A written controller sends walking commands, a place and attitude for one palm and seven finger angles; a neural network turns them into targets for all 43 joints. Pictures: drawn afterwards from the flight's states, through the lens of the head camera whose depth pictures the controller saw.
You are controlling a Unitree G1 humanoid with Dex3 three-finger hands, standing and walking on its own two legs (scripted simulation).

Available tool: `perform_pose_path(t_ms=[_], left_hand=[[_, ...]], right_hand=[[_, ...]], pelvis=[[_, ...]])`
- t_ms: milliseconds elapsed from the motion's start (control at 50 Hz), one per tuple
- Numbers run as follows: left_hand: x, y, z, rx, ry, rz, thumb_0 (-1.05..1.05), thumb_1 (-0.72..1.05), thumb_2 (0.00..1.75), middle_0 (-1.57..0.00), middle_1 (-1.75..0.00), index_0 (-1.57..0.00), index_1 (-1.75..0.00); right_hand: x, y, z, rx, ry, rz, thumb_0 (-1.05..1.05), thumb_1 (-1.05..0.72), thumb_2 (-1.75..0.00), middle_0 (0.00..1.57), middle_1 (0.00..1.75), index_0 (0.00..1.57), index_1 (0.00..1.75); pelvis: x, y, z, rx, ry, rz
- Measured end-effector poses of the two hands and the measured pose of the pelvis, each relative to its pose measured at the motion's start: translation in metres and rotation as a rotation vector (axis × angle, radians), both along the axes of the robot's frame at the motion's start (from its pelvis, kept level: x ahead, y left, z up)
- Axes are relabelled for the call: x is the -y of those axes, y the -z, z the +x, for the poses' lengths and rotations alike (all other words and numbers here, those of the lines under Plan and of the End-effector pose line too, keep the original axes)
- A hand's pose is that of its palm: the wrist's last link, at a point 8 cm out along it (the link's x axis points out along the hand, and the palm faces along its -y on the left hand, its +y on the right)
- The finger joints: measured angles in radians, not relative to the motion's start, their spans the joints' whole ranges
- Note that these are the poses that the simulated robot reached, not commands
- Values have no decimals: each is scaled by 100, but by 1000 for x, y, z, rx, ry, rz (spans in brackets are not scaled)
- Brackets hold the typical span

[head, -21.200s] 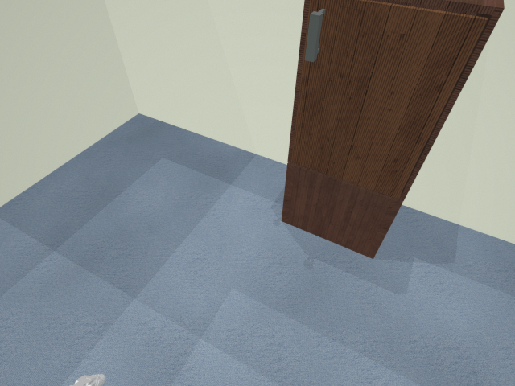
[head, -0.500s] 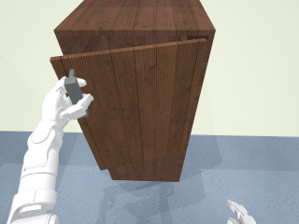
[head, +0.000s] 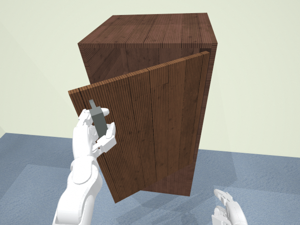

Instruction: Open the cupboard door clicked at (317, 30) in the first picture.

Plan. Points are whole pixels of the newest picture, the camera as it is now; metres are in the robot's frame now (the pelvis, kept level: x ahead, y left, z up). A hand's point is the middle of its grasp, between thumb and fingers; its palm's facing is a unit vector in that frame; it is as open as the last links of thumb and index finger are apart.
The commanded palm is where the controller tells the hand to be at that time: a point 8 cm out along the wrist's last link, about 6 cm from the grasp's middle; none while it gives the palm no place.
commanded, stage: pull the door open along its arc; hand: left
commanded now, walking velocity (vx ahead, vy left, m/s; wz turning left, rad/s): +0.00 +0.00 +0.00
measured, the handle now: (99, 123) +0.32 +0.16 +0.16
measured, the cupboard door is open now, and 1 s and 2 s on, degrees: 36 42 43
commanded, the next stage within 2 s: open thumb and fingers to let go in 0.10 s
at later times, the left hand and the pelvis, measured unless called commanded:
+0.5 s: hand (121, 144) +0.25 +0.09 +0.16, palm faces +0.33 -0.94 +0.02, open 8.2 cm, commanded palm +0.21 +0.13 +0.15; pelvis -0.02 -0.01 +0.00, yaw +2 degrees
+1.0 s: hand (117, 142) +0.26 +0.10 +0.16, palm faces +0.27 -0.96 +0.03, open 14.6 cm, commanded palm +0.21 +0.13 +0.15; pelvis -0.02 +0.02 +0.00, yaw +1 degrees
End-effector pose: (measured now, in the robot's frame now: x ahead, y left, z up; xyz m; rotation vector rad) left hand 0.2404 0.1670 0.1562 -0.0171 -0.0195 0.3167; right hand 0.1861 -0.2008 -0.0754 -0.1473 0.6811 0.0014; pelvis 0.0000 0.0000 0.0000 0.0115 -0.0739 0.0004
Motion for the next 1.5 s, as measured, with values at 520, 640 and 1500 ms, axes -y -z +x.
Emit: perform_pose_path(t_ms=[520,640,1500], left_hand=[[34,-1,-24,27,-15,9,0,29,64,-35,-129,-34,-128],[29,-1,-19,25,-4,7,0,-7,49,-34,-125,-33,-124],[9,2,-29,44,474,24,-2,-51,30,-21,-35,-17,-35]], right_hand=[[-8,-3,2,22,-68,4,1,-91,-90,20,29,20,30],[-13,-3,1,9,-67,-7,1,-90,-90,20,29,20,30],[-59,-19,-11,51,-64,0,1,-90,-90,20,29,20,30]], pelvis=[[14,0,-22,33,-34,-5],[8,0,-22,33,-34,-10],[-43,3,-24,37,-6,-8]])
